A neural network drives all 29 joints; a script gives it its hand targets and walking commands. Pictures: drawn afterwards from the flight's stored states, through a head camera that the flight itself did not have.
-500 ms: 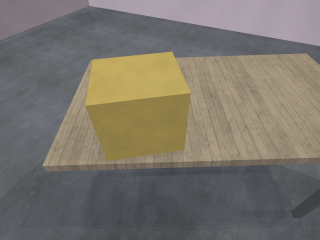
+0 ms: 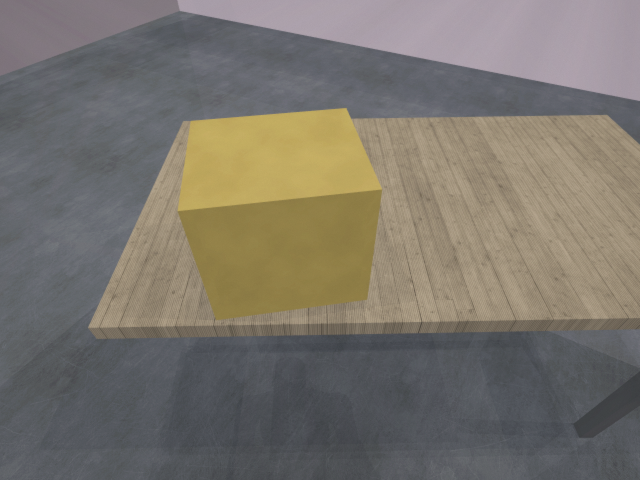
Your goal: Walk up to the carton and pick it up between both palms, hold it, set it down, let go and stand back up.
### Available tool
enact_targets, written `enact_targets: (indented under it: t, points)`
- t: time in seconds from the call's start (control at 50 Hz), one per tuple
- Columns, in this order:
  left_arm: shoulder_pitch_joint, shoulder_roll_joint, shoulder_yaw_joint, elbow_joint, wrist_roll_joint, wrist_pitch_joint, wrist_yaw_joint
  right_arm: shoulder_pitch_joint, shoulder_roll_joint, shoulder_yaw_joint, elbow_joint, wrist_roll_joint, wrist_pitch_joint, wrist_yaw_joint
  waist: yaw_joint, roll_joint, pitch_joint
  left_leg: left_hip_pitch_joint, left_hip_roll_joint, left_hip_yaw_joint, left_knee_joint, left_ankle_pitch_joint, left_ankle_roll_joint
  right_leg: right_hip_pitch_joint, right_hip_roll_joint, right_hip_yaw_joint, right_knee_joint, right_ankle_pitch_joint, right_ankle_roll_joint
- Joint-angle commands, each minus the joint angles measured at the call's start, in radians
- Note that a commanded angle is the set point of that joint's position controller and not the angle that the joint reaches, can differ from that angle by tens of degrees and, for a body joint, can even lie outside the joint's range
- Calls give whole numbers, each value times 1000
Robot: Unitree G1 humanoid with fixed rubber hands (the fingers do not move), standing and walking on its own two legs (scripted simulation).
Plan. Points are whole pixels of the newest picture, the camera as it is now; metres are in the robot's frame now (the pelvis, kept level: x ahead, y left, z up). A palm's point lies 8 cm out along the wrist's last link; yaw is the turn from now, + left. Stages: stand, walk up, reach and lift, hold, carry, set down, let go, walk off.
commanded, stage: stand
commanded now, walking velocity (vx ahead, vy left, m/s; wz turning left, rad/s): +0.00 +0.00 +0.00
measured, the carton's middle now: (281, 213) +0.54 +0.07 +0.04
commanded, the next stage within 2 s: walk up in 0.94 s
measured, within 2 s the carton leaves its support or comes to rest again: neither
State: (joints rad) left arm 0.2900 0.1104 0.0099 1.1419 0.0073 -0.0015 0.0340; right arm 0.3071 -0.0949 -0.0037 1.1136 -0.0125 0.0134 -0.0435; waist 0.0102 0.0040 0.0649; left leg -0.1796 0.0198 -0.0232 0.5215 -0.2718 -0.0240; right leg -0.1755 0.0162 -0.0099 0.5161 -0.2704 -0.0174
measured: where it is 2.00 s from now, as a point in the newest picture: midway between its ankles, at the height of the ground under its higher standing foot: outside the picture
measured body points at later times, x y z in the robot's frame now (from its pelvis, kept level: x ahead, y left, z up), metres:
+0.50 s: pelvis -0.01 +0.01 +0.00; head -0.01 +0.01 +0.45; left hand -0.03 +0.21 -0.16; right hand -0.03 -0.18 -0.16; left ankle +0.01 +0.13 -0.74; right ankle +0.01 -0.11 -0.74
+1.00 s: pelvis +0.00 +0.02 +0.00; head +0.01 +0.02 +0.45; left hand -0.02 +0.21 -0.16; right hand -0.02 -0.18 -0.16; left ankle +0.01 +0.13 -0.74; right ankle +0.01 -0.11 -0.74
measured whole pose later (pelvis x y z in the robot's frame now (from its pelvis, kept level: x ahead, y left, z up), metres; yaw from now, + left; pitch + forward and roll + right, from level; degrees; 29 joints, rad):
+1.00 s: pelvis +0.00 +0.02 +0.00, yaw +0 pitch -2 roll +0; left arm 0.29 0.09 0.02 1.17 0.01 0.00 0.04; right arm 0.31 -0.08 -0.01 1.14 -0.01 0.00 -0.04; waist 0.00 0.00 0.05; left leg -0.21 0.00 -0.02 0.49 -0.25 0.00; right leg -0.20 0.00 0.01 0.47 -0.24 0.01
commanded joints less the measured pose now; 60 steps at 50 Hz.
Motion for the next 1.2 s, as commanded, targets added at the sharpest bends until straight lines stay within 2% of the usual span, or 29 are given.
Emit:
enact_targets:
  t: [0.0,0.06,0.1,0.14,0.16,0.2,0.24,0.26,0.28,0.36,0.4,0.42,0.58,0.6,0.62,0.66,0.7,0.72,0.86,0.88,0.92,0.98,1.0,1.06,1.08,1.1,1.12,1.14,1.18]
  points:
    - [31,56,9,-14,-3,-15,9,34,-73,-11,-27,-2,-21,-7,-3,11,31,-61,42,-64,-132,60,52,-30,-73,98,-139,103,-44]
    - [63,92,17,-1,3,-14,7,48,-72,-10,-3,-2,-22,-6,11,20,57,-26,47,-55,-121,94,56,-72,-83,98,-148,93,-37]
    - [72,87,20,27,3,-10,16,41,-80,-16,-12,-3,-20,-3,-8,1,59,-63,43,-55,-135,70,49,-61,-74,89,-156,80,-29]
    - [58,52,17,9,1,-9,11,82,-68,-10,19,-4,-14,-2,-5,35,61,-72,36,-46,-127,45,44,-44,-78,85,-150,61,-28]
    - [87,41,11,20,-1,-8,9,91,-71,-16,30,-6,-12,-7,3,-11,40,-40,42,-51,-119,56,46,-58,-70,92,-153,54,-26]
    - [28,66,14,9,4,-2,9,82,-89,-20,6,-1,-7,-1,-28,-41,86,-72,32,-47,-126,33,39,-96,-71,89,-177,12,-23]
    - [47,45,9,13,-4,0,15,66,-103,-21,-2,-4,-6,-7,-13,-7,77,-33,29,-48,-134,14,37,-142,-78,101,-200,-52,-26]
    - [65,80,14,19,1,-2,13,85,-93,-16,10,-5,-7,-8,-10,-34,92,-73,41,-69,-147,9,48,-121,-78,93,-201,-51,-25]
    - [98,72,13,23,-2,-3,14,77,-51,-4,17,-7,-2,-9,8,12,126,-97,42,-49,-147,-19,46,-113,-72,96,-187,-41,-21]
    - [51,60,19,4,10,4,4,83,-45,-4,14,-5,-10,-4,-7,47,45,-87,35,-51,-149,-7,43,-76,-86,112,-168,-19,-40]
    - [39,62,13,3,7,-1,5,72,-42,-1,-6,-8,-15,-4,-10,-14,61,-74,39,-58,-140,15,43,-105,-73,93,-168,-4,-31]
    - [49,34,7,7,1,-3,4,56,-52,-4,-9,-12,-20,0,6,25,35,-68,44,-72,-150,-7,50,-94,-60,92,-154,19,-23]
    - [84,59,15,12,7,2,8,106,-51,-9,1,-9,-17,-4,-3,-18,62,-119,53,-84,-178,-42,50,-72,-69,84,-167,-7,-28]
    - [101,57,16,15,7,3,6,113,-56,-13,12,-7,-16,-3,6,47,58,-137,49,-81,-189,-62,51,-55,-69,85,-159,5,-32]
    - [101,45,11,12,6,-3,2,76,-94,-18,5,-4,-15,-9,21,27,65,-143,39,-69,-177,-37,50,-45,-78,93,-159,13,-30]
    - [65,39,6,5,3,-8,6,119,-80,-15,5,-7,-18,0,-19,-15,29,-75,35,-50,-145,19,49,-82,-82,109,-184,-17,-28]
    - [91,74,20,10,6,-9,10,99,-51,-11,7,-1,-16,-6,-6,-33,8,-47,32,-52,-135,31,48,-91,-85,106,-206,-37,-30]
    - [88,52,13,15,1,-8,9,117,-22,-2,15,-11,-16,-7,-12,17,45,-82,40,-55,-147,20,49,-84,-82,107,-187,-3,-33]
    - [85,34,14,14,1,-10,11,109,-38,-11,16,-7,-28,0,-16,49,10,-81,46,-66,-150,49,51,-27,-82,87,-154,86,-24]
    - [83,43,16,14,6,-10,11,77,-39,-13,9,-4,-27,-4,-1,-28,70,-85,40,-60,-148,65,57,-86,-85,97,-174,41,-29]
    - [70,45,13,18,0,-7,16,111,-72,-19,17,-2,-22,-1,-25,0,90,-93,46,-70,-159,84,51,-89,-83,90,-176,49,-27]
    - [83,55,16,22,7,-7,10,86,-78,-18,8,-3,-24,0,-6,-52,43,-93,43,-74,-154,63,49,-45,-80,83,-168,42,-26]
    - [93,14,5,23,1,-6,11,106,-67,-15,19,-7,-27,-5,-5,8,32,-54,47,-66,-154,68,48,-51,-82,88,-155,75,-27]
    - [111,4,1,31,-3,-7,12,103,-67,-12,15,-1,-23,-4,0,56,61,-77,48,-72,-177,24,52,-67,-76,86,-148,83,-24]
    - [106,38,7,36,3,-10,16,109,-62,-18,15,-2,-26,-1,-8,9,21,-62,42,-79,-172,11,55,-46,-77,82,-145,70,-23]
    - [67,54,11,20,1,-8,7,93,-57,-16,16,-6,-25,-1,-11,20,39,-48,51,-81,-181,18,58,-79,-74,83,-149,59,-26]
    - [105,181,34,-25,43,-25,3,174,-163,-39,-3,-27,-42,3,-19,38,-20,-92,66,-180,-158,-377,103,-19,-45,18,-36,-312,-29]
    - [106,172,34,-37,54,-31,-1,156,-180,-55,-10,-23,-42,1,-11,42,74,-123,95,-250,-181,-512,129,-137,-42,20,1,-396,-23]
    - [85,87,13,-80,57,-35,-9,175,-193,-69,-17,-21,-36,-4,-30,93,131,-85,184,-422,-255,-574,191,-264,-13,-60,114,-272,1]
